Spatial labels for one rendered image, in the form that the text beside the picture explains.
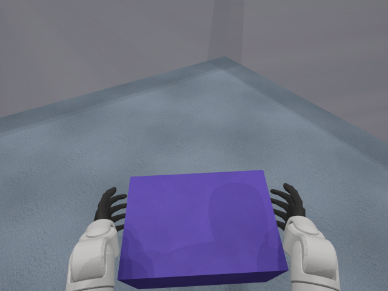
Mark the carton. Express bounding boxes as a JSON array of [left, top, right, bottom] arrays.
[[117, 170, 289, 289]]

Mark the robot left forearm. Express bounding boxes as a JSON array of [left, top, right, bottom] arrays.
[[65, 219, 119, 291]]

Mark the right robot hand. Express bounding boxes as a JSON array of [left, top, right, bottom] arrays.
[[270, 183, 306, 231]]

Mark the left robot hand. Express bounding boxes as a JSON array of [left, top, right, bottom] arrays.
[[94, 187, 127, 232]]

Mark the robot right forearm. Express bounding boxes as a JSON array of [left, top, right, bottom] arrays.
[[283, 216, 341, 291]]

